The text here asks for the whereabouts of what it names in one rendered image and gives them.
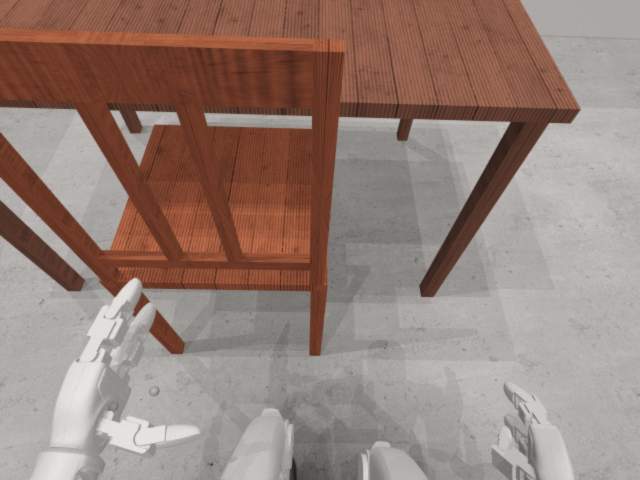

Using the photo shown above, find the chair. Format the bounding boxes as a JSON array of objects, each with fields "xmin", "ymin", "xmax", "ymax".
[{"xmin": 0, "ymin": 28, "xmax": 345, "ymax": 356}]

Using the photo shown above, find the table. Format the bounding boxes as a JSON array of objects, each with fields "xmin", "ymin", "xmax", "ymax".
[{"xmin": 0, "ymin": 0, "xmax": 581, "ymax": 297}]

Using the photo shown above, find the right robot hand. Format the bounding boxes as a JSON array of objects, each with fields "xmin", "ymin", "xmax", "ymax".
[{"xmin": 492, "ymin": 381, "xmax": 575, "ymax": 480}]

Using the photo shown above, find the robot right shin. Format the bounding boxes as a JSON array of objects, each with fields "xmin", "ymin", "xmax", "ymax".
[{"xmin": 371, "ymin": 441, "xmax": 391, "ymax": 449}]

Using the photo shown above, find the left robot thigh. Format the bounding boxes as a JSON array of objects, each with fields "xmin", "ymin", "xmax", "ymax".
[{"xmin": 219, "ymin": 416, "xmax": 294, "ymax": 480}]

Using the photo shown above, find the left robot hand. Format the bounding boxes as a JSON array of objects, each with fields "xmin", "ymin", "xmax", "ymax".
[{"xmin": 49, "ymin": 278, "xmax": 203, "ymax": 459}]

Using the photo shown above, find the left robot forearm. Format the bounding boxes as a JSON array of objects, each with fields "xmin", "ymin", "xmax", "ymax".
[{"xmin": 29, "ymin": 448, "xmax": 105, "ymax": 480}]

